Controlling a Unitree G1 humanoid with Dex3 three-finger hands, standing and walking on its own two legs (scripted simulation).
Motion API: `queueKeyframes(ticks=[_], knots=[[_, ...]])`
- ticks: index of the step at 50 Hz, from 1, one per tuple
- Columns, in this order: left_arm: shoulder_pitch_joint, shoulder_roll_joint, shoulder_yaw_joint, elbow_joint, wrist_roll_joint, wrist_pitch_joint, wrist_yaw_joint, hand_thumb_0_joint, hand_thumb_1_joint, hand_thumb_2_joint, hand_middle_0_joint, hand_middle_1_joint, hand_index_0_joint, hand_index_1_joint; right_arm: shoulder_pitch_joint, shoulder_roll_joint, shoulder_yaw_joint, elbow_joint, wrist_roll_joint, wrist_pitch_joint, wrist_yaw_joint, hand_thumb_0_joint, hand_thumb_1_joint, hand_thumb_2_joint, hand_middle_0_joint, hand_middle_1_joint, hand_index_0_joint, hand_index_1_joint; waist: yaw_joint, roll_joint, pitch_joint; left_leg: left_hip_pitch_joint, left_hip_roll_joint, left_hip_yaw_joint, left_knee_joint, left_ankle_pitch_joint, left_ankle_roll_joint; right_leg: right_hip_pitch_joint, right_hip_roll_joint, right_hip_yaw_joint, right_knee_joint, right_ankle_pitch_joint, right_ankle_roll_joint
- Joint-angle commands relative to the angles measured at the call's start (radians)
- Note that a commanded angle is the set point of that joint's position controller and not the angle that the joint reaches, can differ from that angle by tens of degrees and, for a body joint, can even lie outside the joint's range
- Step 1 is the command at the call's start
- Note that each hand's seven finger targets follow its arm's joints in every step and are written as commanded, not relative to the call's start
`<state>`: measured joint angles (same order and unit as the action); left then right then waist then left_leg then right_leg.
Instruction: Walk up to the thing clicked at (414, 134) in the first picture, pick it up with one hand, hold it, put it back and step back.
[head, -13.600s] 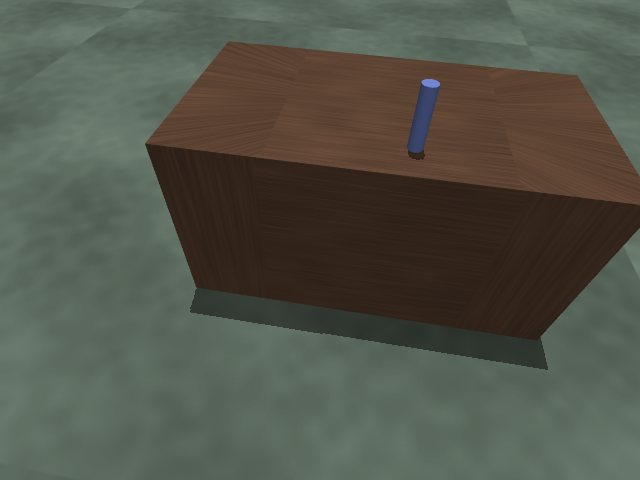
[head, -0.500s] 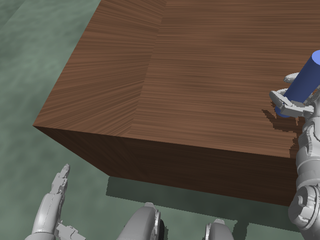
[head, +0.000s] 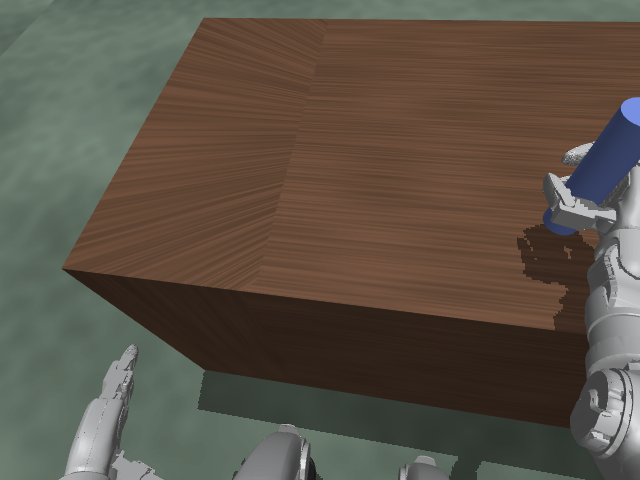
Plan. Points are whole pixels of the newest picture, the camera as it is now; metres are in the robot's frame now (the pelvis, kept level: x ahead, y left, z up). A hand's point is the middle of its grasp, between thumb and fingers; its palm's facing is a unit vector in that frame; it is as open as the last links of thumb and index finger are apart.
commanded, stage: settle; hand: right
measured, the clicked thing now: (596, 176) +0.48 -0.24 +0.09
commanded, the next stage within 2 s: lift in 0.56 s
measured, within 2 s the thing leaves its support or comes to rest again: neither
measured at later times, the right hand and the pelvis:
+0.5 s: hand (577, 177) +0.48 -0.22 +0.09, palm faces +0.20 +0.98 +0.00, open 6.0 cm; pelvis +0.00 +0.00 +0.02, yaw +0 degrees
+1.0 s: hand (590, 164) +0.47 -0.22 +0.12, palm faces +0.21 +0.98 +0.00, open 6.0 cm; pelvis +0.01 +0.00 +0.03, yaw +0 degrees
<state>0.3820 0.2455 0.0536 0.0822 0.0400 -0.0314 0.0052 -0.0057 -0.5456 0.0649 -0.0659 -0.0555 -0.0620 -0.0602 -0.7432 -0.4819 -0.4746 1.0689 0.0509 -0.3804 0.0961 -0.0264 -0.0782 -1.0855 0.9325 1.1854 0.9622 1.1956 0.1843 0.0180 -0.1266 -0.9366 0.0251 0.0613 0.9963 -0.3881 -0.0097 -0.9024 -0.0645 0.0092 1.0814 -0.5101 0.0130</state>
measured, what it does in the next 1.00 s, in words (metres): stands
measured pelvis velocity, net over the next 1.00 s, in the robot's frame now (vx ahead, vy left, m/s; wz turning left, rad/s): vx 0.01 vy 0.00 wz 0.00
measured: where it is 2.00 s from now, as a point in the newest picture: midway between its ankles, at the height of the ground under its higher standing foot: outside the picture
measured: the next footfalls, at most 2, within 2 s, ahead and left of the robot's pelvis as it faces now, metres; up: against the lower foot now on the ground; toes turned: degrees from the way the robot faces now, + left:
none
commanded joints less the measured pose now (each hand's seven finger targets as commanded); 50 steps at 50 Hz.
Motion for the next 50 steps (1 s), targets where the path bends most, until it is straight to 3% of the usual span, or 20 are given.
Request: queueKeyframes(ticks=[1,3,6,8,11,13,14,17,19,22,25,28,31,33,36,39,42,45,48,50], knots=[[0.019,0.15,0.086,-0.116,-0.012,-0.061,0.016,0.0,-0.561,0.061,-0.06,-0.052,-0.053,-0.059,-0.391,-0.194,0.011,-0.177,0.025,-0.049,0.015,0.0,-0.578,-1.246,1.408,1.385,1.417,1.386,0.0,-0.13,-0.399,0.271,-0.041,-0.026,-0.116,0.261,0.023,0.233,0.047,0.01,-0.158,0.336,-0.019],[-0.043,0.142,0.064,-0.195,-0.009,-0.07,0.021,0.0,-0.562,0.06,-0.057,-0.05,-0.05,-0.057,-0.53,-0.284,-0.02,-0.338,0.021,-0.072,0.008,0.0,-0.552,-1.241,1.397,1.382,1.408,1.383,-0.02,-0.153,-0.552,0.352,-0.037,-0.034,-0.117,0.281,0.02,0.285,0.047,0.004,-0.16,0.346,-0.018],[0.014,0.139,0.066,-0.109,-0.016,-0.064,0.016,0.0,-0.553,0.057,-0.057,-0.052,-0.053,-0.056,-0.334,-0.173,0.021,-0.127,0.03,-0.031,0.018,0.0,-0.568,-1.234,1.389,1.372,1.398,1.372,-0.017,-0.114,-0.376,0.3,-0.042,-0.022,-0.136,0.237,0.022,0.229,0.052,0.01,-0.193,0.308,-0.018],[-0.04,0.148,0.069,-0.192,-0.016,-0.073,0.027,0.0,-0.561,0.059,-0.058,-0.051,-0.05,-0.058,-0.585,-0.304,-0.015,-0.415,0.029,-0.073,0.0,0.0,-0.585,-1.225,1.392,1.365,1.398,1.366,-0.024,-0.199,-0.571,0.348,-0.042,-0.029,-0.131,0.29,0.024,0.359,0.044,0.008,-0.188,0.39,-0.009],[0.077,0.163,0.098,-0.023,-0.018,-0.059,0.023,0.0,-0.555,0.057,-0.057,-0.053,-0.052,-0.058,-0.317,-0.169,0.023,-0.114,0.04,-0.017,0.008,0.0,-0.578,-1.244,1.38,1.374,1.389,1.374,-0.011,-0.107,-0.313,0.276,-0.046,-0.018,-0.155,0.235,0.025,0.252,0.049,0.01,-0.209,0.329,-0.015],[-0.086,0.11,0.039,-0.181,-0.018,-0.08,0.027,0.0,-0.569,0.063,-0.057,-0.05,-0.048,-0.059,-0.579,-0.284,-0.01,-0.416,0.035,-0.067,-0.005,0.0,-0.568,-1.23,1.383,1.367,1.393,1.368,-0.025,-0.171,-0.525,0.35,-0.039,-0.032,-0.147,0.299,0.023,0.342,0.043,0.005,-0.196,0.395,-0.013],[-0.038,0.137,0.067,-0.151,-0.017,-0.078,0.029,0.0,-0.567,0.064,-0.056,-0.048,-0.047,-0.058,-0.522,-0.268,-0.003,-0.336,0.03,-0.059,-0.006,0.0,-0.574,-1.243,1.378,1.374,1.388,1.374,-0.026,-0.177,-0.552,0.365,-0.041,-0.027,-0.139,0.329,0.026,0.38,0.043,0.004,-0.191,0.448,-0.01],[0.068,0.126,0.054,0.005,-0.017,-0.064,0.019,0.0,-0.565,0.062,-0.056,-0.052,-0.049,-0.06,-0.297,-0.14,0.043,-0.07,0.04,-0.006,0.014,0.0,-0.614,-1.258,1.375,1.377,1.383,1.377,-0.019,-0.112,-0.292,0.285,-0.044,-0.021,-0.168,0.263,0.024,0.257,0.051,0.004,-0.216,0.366,-0.016],[-0.089,0.151,0.072,-0.155,-0.017,-0.083,0.031,0.0,-0.569,0.059,-0.056,-0.049,-0.048,-0.057,-0.565,-0.319,-0.025,-0.392,0.03,-0.056,-0.003,0.0,-0.605,-1.289,1.377,1.404,1.389,1.404,-0.038,-0.173,-0.558,0.374,-0.036,-0.037,-0.158,0.319,0.022,0.379,0.043,0.002,-0.202,0.419,-0.014],[0.018,0.166,0.095,-0.048,-0.019,-0.073,0.024,0.0,-0.565,0.062,-0.055,-0.051,-0.047,-0.06,-0.345,-0.149,0.041,-0.125,0.044,-0.008,0.019,0.0,-0.643,-1.298,1.369,1.401,1.378,1.402,-0.007,-0.123,-0.371,0.318,-0.044,-0.017,-0.174,0.289,0.025,0.328,0.047,0.009,-0.224,0.406,-0.011],[-0.091,0.172,0.079,-0.142,-0.019,-0.086,0.033,0.0,-0.573,0.065,-0.054,-0.047,-0.044,-0.058,-0.547,-0.314,-0.022,-0.363,0.033,-0.039,0.0,0.0,-0.625,-1.293,1.378,1.405,1.388,1.406,-0.038,-0.174,-0.578,0.415,-0.04,-0.03,-0.17,0.348,0.022,0.415,0.043,0.003,-0.218,0.472,-0.01],[0.032,0.148,0.081,-0.004,-0.023,-0.074,0.026,0.0,-0.563,0.059,-0.055,-0.05,-0.047,-0.058,-0.367,-0.156,0.04,-0.116,0.045,0.002,0.008,0.0,-0.636,-1.308,1.357,1.405,1.368,1.405,-0.01,-0.09,-0.32,0.335,-0.045,-0.019,-0.203,0.269,0.023,0.312,0.049,0.004,-0.249,0.362,-0.017],[-0.04,0.156,0.07,-0.059,-0.017,-0.086,0.034,0.0,-0.569,0.061,-0.053,-0.045,-0.043,-0.055,-0.531,-0.311,-0.013,-0.327,0.027,-0.032,-0.006,0.0,-0.648,-1.307,1.377,1.414,1.385,1.415,-0.046,-0.181,-0.498,0.411,-0.036,-0.038,-0.193,0.318,0.022,0.377,0.05,-0.008,-0.244,0.402,-0.014],[0.01,0.108,0.043,0.009,-0.02,-0.085,0.023,0.0,-0.563,0.06,-0.053,-0.049,-0.046,-0.057,-0.39,-0.137,0.061,-0.143,0.042,-0.002,0.013,0.0,-0.632,-1.327,1.351,1.418,1.364,1.419,-0.023,-0.123,-0.338,0.366,-0.039,-0.029,-0.204,0.284,0.023,0.317,0.054,-0.007,-0.255,0.355,-0.017],[-0.056,0.189,0.105,-0.068,-0.017,-0.093,0.038,0.0,-0.556,0.052,-0.056,-0.055,-0.053,-0.057,-0.546,-0.324,-0.025,-0.37,0.036,-0.03,-0.009,0.0,-0.599,-1.352,1.396,1.457,1.409,1.457,-0.046,-0.164,-0.523,0.439,-0.034,-0.036,-0.205,0.33,0.018,0.399,0.052,-0.009,-0.255,0.4,-0.016],[-0.013,0.108,0.041,-0.018,-0.025,-0.09,0.024,0.0,-0.558,0.055,-0.056,-0.056,-0.053,-0.059,-0.412,-0.138,0.066,-0.262,0.053,0.004,0.005,0.0,-0.614,-1.336,1.39,1.441,1.401,1.441,-0.043,-0.128,-0.372,0.405,-0.041,-0.021,-0.226,0.307,0.022,0.371,0.054,-0.005,-0.276,0.399,-0.013],[-0.059,0.15,0.077,-0.024,-0.024,-0.094,0.036,0.0,-0.564,0.058,-0.055,-0.053,-0.05,-0.058,-0.502,-0.254,0.02,-0.413,0.048,-0.007,-0.013,0.0,-0.629,-1.328,1.394,1.435,1.402,1.435,-0.068,-0.181,-0.504,0.459,-0.035,-0.028,-0.224,0.351,0.022,0.441,0.051,-0.009,-0.276,0.458,-0.007],[-0.015,0.109,0.047,0.016,-0.032,-0.09,0.032,0.0,-0.565,0.058,-0.056,-0.054,-0.05,-0.06,-0.362,-0.119,0.079,-0.308,0.06,0.03,-0.014,0.0,-0.614,-1.335,1.389,1.44,1.4,1.44,-0.065,-0.111,-0.381,0.469,-0.038,-0.021,-0.249,0.339,0.021,0.4,0.058,-0.013,-0.303,0.419,-0.013],[-0.075,0.114,0.045,-0.001,-0.035,-0.089,0.04,0.0,-0.568,0.059,-0.054,-0.051,-0.048,-0.057,-0.449,-0.195,0.053,-0.511,0.064,0.021,-0.032,0.0,-0.653,-1.334,1.408,1.444,1.415,1.444,-0.095,-0.165,-0.47,0.52,-0.035,-0.024,-0.262,0.359,0.021,0.466,0.053,-0.015,-0.328,0.458,-0.008],[0.019,0.164,0.118,0.101,-0.035,-0.08,0.047,0.0,-0.561,0.057,-0.053,-0.052,-0.047,-0.057,-0.313,-0.123,0.075,-0.379,0.069,0.058,-0.039,0.0,-0.651,-1.339,1.416,1.452,1.423,1.452,-0.071,-0.135,-0.362,0.476,-0.041,-0.01,-0.278,0.339,0.024,0.483,0.051,-0.009,-0.349,0.464,-0.004]])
